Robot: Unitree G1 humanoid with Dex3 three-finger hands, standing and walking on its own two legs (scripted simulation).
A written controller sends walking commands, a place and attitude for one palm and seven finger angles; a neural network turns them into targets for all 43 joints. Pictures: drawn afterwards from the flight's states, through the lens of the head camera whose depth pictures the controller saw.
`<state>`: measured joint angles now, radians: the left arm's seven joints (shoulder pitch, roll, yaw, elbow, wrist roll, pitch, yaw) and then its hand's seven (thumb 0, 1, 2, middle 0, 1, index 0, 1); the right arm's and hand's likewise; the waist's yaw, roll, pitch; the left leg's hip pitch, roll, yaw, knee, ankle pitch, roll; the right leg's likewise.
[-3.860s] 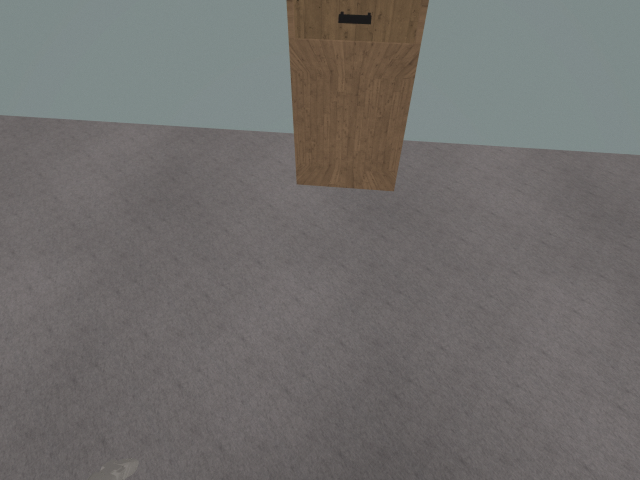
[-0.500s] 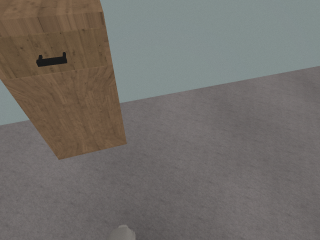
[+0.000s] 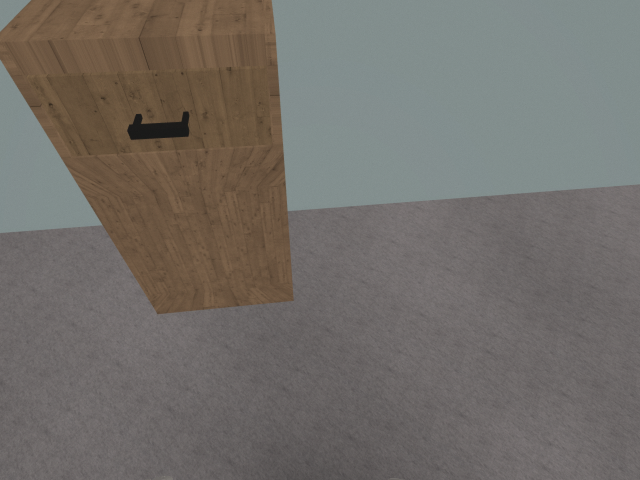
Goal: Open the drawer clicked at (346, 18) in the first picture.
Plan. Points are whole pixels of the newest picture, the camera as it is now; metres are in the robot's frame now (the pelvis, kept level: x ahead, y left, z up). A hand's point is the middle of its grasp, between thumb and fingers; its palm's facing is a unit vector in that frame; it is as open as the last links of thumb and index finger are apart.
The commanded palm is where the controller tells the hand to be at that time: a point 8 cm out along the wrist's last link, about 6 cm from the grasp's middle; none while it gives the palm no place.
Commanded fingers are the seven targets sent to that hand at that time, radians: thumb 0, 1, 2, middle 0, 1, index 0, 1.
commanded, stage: turn to face it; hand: left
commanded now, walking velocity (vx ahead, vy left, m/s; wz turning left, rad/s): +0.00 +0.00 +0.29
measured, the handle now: (160, 124) +0.74 +0.36 +0.02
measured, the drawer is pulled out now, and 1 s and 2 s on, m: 0.00 0.00 0.00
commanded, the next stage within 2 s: take the last steps up to it in 0.16 s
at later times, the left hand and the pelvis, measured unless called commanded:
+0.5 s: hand out of the picture -0.05 +0.17 -0.17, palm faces +0.27 -0.94 -0.20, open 7.3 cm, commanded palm none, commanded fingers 0.00 0.90 0.90 -0.20 -0.30 -0.20 -0.30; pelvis +0.00 -0.01 +0.00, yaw +11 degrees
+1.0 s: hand (178, 441) +0.20 +0.23 -0.17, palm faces +0.14 -0.98 -0.17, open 7.4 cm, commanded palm none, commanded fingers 0.00 0.90 0.90 -0.20 -0.30 -0.20 -0.30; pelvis +0.14 +0.04 -0.01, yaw +10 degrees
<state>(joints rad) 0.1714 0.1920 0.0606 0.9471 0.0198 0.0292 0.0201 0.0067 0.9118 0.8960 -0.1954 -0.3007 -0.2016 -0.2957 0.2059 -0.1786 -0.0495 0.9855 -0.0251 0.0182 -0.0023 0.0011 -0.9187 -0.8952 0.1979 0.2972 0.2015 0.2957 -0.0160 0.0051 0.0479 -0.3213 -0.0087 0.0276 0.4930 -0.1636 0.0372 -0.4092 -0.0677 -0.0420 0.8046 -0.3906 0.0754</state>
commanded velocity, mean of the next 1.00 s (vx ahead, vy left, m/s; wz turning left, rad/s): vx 0.22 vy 0.01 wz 0.07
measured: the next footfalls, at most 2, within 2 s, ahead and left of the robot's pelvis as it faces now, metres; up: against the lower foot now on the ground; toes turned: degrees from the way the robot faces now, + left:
right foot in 0.06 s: +0.07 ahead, -0.14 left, +0.00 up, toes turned -3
left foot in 0.52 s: -0.01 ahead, +0.11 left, +0.00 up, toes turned +17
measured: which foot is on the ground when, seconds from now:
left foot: down 0.00-0.06, up 0.08-0.50, down 0.52-1.00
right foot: up 0.00-0.04, down 0.06-0.54, up 0.56-1.00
